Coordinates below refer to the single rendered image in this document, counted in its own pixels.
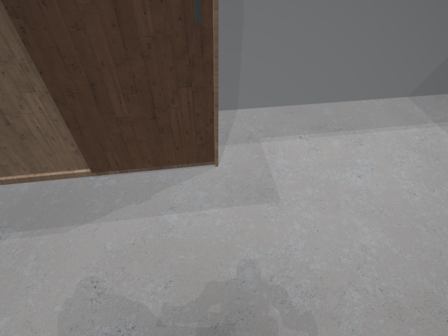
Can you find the wardrobe door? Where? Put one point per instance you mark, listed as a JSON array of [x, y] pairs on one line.
[[34, 137], [132, 79]]

